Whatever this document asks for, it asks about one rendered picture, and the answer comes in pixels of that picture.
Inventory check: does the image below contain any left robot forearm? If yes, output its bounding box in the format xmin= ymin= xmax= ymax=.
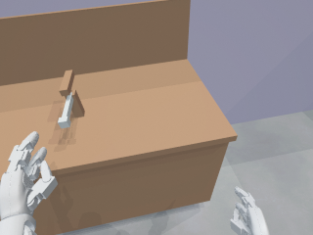
xmin=0 ymin=213 xmax=37 ymax=235

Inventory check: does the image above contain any counter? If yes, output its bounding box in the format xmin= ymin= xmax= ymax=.
xmin=0 ymin=0 xmax=238 ymax=235

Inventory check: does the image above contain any robot left hand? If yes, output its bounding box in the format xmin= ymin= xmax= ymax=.
xmin=0 ymin=131 xmax=58 ymax=220

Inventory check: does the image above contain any robot right hand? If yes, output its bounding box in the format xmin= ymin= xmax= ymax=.
xmin=230 ymin=186 xmax=270 ymax=235

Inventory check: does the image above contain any tap lever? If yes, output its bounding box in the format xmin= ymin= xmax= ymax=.
xmin=58 ymin=92 xmax=73 ymax=128

